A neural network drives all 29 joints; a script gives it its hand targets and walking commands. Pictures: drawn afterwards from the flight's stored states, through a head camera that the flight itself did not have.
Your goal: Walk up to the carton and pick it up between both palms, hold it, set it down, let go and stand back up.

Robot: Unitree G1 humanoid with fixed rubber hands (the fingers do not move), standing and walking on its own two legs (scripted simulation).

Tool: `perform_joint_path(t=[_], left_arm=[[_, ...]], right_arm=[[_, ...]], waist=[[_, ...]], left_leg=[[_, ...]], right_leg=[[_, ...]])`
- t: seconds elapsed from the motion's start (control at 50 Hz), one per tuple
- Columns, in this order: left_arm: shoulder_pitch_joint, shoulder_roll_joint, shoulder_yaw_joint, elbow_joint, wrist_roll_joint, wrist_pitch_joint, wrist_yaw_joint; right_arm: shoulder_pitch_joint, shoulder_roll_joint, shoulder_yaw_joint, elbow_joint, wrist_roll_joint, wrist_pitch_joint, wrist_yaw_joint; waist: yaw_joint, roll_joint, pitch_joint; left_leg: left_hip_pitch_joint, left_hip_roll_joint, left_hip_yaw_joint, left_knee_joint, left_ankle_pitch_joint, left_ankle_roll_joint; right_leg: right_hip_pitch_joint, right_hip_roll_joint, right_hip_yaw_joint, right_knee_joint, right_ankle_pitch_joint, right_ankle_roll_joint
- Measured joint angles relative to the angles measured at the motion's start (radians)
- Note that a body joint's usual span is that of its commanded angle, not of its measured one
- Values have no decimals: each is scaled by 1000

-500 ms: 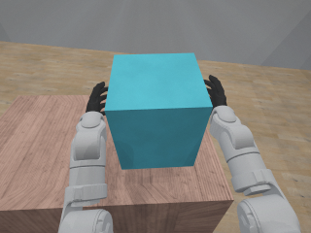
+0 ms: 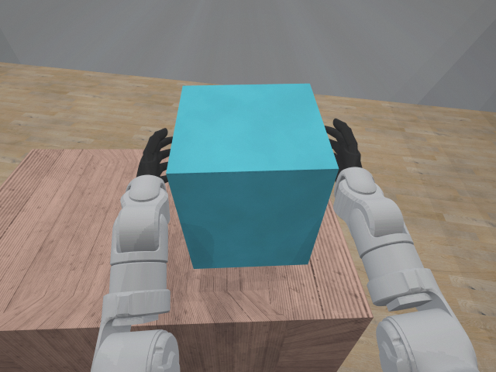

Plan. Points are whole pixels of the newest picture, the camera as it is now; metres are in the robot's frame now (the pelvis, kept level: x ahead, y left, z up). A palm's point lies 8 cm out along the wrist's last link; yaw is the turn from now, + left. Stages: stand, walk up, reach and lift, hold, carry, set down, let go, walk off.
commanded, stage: hold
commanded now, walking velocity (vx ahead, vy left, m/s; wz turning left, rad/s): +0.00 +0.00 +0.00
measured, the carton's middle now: (249, 180) +0.40 +0.00 +0.14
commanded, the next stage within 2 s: set down in 0.46 s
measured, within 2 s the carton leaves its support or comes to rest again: neither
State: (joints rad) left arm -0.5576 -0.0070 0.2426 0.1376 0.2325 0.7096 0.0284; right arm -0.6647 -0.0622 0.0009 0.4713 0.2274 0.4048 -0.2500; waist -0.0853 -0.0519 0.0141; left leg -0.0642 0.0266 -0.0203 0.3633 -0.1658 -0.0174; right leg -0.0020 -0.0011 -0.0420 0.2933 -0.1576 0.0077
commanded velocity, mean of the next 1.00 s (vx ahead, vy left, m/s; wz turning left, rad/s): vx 0.00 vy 0.00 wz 0.00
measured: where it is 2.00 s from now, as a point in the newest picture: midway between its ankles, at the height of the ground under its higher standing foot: outside the picture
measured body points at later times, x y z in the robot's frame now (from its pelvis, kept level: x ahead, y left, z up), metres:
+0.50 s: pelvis +0.00 +0.00 +0.00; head -0.05 +0.03 +0.45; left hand +0.38 +0.15 +0.18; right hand +0.37 -0.15 +0.19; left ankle +0.03 +0.13 -0.75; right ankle +0.01 -0.12 -0.75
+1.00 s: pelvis +0.02 +0.00 +0.00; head -0.02 +0.04 +0.44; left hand +0.40 +0.15 +0.13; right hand +0.38 -0.15 +0.14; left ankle +0.03 +0.13 -0.75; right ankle +0.01 -0.12 -0.75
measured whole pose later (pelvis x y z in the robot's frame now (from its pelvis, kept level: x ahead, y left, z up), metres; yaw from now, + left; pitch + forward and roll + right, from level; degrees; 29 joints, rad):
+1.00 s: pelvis +0.02 +0.00 +0.00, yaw +0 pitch -13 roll -1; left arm -0.55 -0.05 0.31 0.37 0.39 0.45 -0.07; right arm -0.58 0.04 -0.13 0.66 0.01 0.06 -0.19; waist -0.08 -0.10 0.12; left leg 0.08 0.01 -0.02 0.33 -0.19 -0.01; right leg 0.13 -0.01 -0.04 0.27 -0.19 0.02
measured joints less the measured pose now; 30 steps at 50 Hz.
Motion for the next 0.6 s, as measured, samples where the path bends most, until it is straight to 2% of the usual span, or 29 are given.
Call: perform_joint_path(t=[0.24,0.5,0.6], left_arm=[[-17,-1,4,33,10,-2,0],[16,-10,-2,-15,5,1,5],[-4,-34,49,32,54,-3,-29]], right_arm=[[-19,-1,-9,43,-5,-8,10],[5,-8,10,-1,13,-4,3],[-15,1,10,52,-28,3,9]], waist=[[-3,-5,-2],[-6,3,-3],[-6,-4,13]], left_leg=[[2,0,1,0,-1,0],[13,0,2,3,-10,1],[38,-4,0,-8,-8,8]], right_leg=[[0,0,2,3,-2,0],[14,0,2,-3,-6,1],[36,-4,0,-3,-10,2]])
